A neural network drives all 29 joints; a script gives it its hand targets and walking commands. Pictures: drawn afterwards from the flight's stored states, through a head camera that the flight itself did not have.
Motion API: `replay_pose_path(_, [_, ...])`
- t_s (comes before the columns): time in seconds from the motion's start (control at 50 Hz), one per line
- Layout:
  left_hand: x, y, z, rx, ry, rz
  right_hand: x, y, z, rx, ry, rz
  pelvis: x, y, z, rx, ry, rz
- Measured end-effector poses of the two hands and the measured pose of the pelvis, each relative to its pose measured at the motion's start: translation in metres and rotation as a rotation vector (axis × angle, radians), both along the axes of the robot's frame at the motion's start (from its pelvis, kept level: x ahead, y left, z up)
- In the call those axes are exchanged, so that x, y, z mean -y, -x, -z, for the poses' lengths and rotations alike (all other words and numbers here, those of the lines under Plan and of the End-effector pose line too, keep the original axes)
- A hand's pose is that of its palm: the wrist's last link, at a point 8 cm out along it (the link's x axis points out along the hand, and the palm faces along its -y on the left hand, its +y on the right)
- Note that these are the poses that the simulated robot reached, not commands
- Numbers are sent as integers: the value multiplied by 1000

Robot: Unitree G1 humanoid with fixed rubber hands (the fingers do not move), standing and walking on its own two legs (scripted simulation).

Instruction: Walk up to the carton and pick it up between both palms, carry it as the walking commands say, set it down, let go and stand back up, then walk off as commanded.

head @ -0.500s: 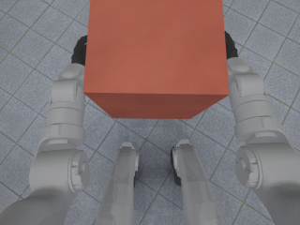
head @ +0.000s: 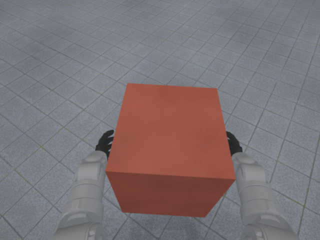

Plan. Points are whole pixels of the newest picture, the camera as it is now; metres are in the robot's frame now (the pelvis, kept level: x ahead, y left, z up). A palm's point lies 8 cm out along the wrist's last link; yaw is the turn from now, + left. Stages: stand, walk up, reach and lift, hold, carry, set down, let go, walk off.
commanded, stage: reach and lift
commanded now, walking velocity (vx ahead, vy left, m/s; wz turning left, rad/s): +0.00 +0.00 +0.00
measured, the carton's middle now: (167, 153) +0.39 +0.01 -0.07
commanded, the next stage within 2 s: none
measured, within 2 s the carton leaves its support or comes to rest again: neither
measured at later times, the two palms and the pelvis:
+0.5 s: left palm (91, 159) +0.31 +0.20 +0.04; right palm (244, 160) +0.31 -0.16 +0.05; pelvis +0.02 +0.02 +0.04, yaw +0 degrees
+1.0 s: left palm (87, 155) +0.30 +0.19 +0.08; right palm (258, 152) +0.31 -0.17 +0.10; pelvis +0.00 +0.01 +0.04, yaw +0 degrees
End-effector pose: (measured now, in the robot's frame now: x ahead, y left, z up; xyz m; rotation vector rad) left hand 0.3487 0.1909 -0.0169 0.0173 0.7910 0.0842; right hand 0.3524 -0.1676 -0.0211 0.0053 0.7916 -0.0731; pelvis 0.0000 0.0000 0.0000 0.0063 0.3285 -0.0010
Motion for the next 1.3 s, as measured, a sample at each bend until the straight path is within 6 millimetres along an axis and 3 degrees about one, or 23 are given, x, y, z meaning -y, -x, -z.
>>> replay_pose_path(0.18, [-2,7,-22,44,5,2,-3,7,-29,42,13,13,-8,-31,-21,64,12,1])
replay_pose_path(0.32, [-3,16,-38,58,28,1,-3,22,-49,57,11,39,-15,-37,-31,160,21,0])
replay_pose_path(0.68, [0,53,-69,93,26,-1,-1,57,-83,93,-3,44,-15,-8,-36,321,21,0])
replay_pose_path(0.92, [1,52,-99,150,42,-27,0,48,-118,149,14,15,-11,4,-35,381,18,2])
replay_pose_path(1.3, [0,39,-106,112,14,-6,-1,41,-115,110,-5,26,-15,-18,-44,396,22,0])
